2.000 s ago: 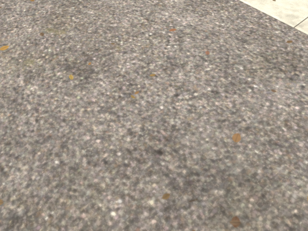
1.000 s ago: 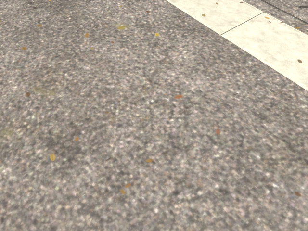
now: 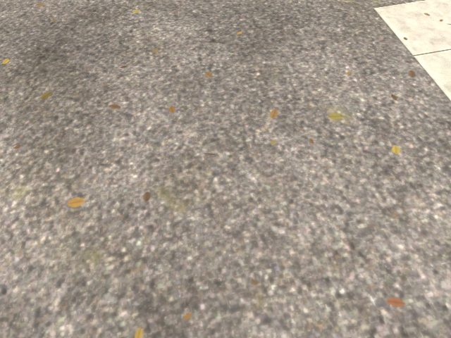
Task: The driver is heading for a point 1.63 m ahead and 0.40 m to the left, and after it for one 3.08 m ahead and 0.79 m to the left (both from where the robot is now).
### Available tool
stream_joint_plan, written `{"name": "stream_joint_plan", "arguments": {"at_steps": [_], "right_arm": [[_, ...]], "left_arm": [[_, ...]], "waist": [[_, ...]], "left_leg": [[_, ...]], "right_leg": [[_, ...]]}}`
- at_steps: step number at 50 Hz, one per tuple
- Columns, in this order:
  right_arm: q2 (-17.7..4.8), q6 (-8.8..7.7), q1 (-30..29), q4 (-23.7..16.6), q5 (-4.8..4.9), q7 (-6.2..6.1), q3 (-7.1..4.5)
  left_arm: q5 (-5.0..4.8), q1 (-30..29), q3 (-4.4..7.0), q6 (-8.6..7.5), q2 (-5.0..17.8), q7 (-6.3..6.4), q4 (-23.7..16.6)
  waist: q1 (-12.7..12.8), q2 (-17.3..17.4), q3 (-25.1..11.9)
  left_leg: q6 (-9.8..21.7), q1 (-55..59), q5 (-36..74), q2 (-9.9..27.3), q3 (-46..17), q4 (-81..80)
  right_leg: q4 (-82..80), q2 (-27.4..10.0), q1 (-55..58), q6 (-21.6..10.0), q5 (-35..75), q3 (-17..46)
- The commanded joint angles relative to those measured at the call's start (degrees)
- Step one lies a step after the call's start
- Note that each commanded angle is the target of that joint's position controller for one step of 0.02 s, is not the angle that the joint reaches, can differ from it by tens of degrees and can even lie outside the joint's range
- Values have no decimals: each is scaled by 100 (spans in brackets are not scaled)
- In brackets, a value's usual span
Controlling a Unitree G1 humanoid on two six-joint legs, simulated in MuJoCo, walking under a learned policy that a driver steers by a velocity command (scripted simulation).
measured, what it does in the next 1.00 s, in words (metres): walks ahead: left foot, then right foot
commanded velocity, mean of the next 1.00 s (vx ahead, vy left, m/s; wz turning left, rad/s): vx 0.07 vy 0.00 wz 0.03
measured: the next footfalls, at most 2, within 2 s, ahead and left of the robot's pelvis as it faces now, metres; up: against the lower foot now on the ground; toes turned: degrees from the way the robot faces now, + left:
left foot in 0.14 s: +0.20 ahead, +0.10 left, +0.00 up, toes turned +0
right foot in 0.46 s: +0.12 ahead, -0.10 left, +0.00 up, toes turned +0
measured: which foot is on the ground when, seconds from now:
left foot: up 0.00-0.12, down 0.14-1.00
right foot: down 0.00-0.14, up 0.16-0.44, down 0.46-1.00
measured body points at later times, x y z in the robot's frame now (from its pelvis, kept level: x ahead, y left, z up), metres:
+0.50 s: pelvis +0.09 +0.03 -0.01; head +0.09 +0.03 +0.44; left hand +0.11 +0.26 -0.16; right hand +0.15 -0.21 -0.16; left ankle +0.16 +0.10 -0.75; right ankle +0.08 -0.10 -0.75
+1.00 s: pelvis +0.11 +0.01 -0.01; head +0.11 +0.01 +0.44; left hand +0.09 +0.22 -0.17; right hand +0.10 -0.22 -0.17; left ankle +0.16 +0.10 -0.75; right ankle +0.08 -0.10 -0.75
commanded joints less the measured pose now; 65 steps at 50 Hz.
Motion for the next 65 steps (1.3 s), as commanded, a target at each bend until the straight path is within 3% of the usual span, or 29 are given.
{"name": "stream_joint_plan", "arguments": {"at_steps": [1,4,6,7,8,9,10,11,12,14,16,19,22,23,24,25,27,31,37,65], "right_arm": [[-52,-51,5,-203,59,-25,91],[-185,-86,71,-109,54,-117,81],[-295,-190,634,168,-34,-190,40],[-623,-269,1038,265,-103,-232,-23],[-848,-229,1324,290,-76,-248,-73],[-556,-155,1359,314,189,-222,-15],[-451,-117,1037,276,244,-221,22],[-318,-86,701,254,200,-257,73],[-220,-65,468,252,160,-306,117],[-187,-47,217,293,114,-359,137],[-185,-58,281,397,101,-351,139],[-274,-3,343,556,109,-337,107],[-306,125,333,669,178,-329,72],[-264,151,429,719,185,-326,68],[-209,179,577,754,212,-314,51],[-146,207,590,815,233,-304,49],[-94,192,788,978,178,-291,53],[-83,134,914,1212,151,-296,68],[6,142,995,1448,162,-335,114],[290,164,1264,1945,164,-410,166]], "left_arm": [[-22,-55,99,-40,727,14,-212],[-39,-16,96,36,764,61,-98],[-85,-12,73,83,709,99,-39],[-75,187,27,68,583,122,-98],[-199,953,-112,119,60,154,-50],[-179,947,-39,306,322,214,138],[-75,558,18,400,495,209,55],[30,209,24,452,437,193,21],[63,64,18,503,360,178,26],[77,217,-31,607,171,175,195],[46,237,-46,678,113,210,311],[30,-25,-57,754,115,259,372],[80,-17,-90,735,96,265,511],[125,-36,-94,689,188,266,498],[122,-133,-84,633,353,268,475],[37,-262,-88,592,326,250,537],[4,-455,-131,476,203,251,553],[-22,-361,-132,424,174,279,632],[-12,-146,-151,443,100,285,771],[-15,155,-212,423,-186,341,1097]], "waist": [[-166,-956,-308],[-222,-920,-288],[-479,-557,-427],[-517,-103,-839],[-325,869,-1601],[-484,729,-1906],[-408,509,-1336],[-319,342,-866],[-182,309,-565],[37,367,-494],[39,307,-606],[-47,390,-497],[19,205,-160],[-24,77,-4],[-197,-173,189],[-262,-637,418],[-401,-808,242],[-364,-424,111],[-289,-264,154],[-297,-273,250]], "left_leg": [[-33,980,568,-214,449,-786],[133,1362,549,-246,338,-1391],[286,2309,1288,-245,247,-2382],[414,3265,3344,544,-402,-2170],[1273,4334,5699,1978,-1651,-1812],[1751,3998,5404,2154,-2044,-2026],[1723,3504,4364,1906,-1857,-2395],[1533,3012,3445,1653,-1659,-2706],[1323,2545,3018,1430,-1381,-2951],[1047,1943,2548,1063,-887,-3146],[992,1868,2011,938,-735,-3189],[907,1637,263,853,-810,-3366],[535,1004,-1695,682,-895,-3499],[328,852,-1954,612,-929,-3491],[187,921,-1726,387,-785,-3436],[155,1448,-1135,161,-490,-3234],[193,2362,-299,147,-394,-2818],[217,2333,-147,235,-466,-2867],[167,2232,-115,241,-453,-2911],[144,2370,372,282,-398,-2745]], "right_leg": [[-5,-1155,-261,-562,4358,338],[430,-1333,-16,-478,4025,557],[1279,-1104,-99,-256,3372,520],[1971,-874,-594,-70,2046,358],[3175,-333,-1350,86,-1318,37],[3804,-155,-1365,104,-2684,316],[4047,-188,-1648,132,-2742,429],[4039,-276,-1736,163,-2451,475],[3793,-396,-1593,211,-2112,513],[3329,-405,-989,308,-1662,412],[2907,-354,-729,340,-1507,338],[2216,-333,-523,310,-1092,267],[1095,-350,34,167,-222,241],[764,-605,70,101,-233,550],[569,-837,-286,19,-631,861],[324,-863,-1101,-32,-1131,995],[-44,-911,-1539,58,-1201,1075],[92,-810,-1114,57,-665,917],[168,-793,-956,-2,-493,868],[226,-761,-772,-14,-13,809]]}}
Over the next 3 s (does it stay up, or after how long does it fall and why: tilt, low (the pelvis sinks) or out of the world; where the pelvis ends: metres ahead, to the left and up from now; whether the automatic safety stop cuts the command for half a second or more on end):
stays up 0.17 0.01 0.00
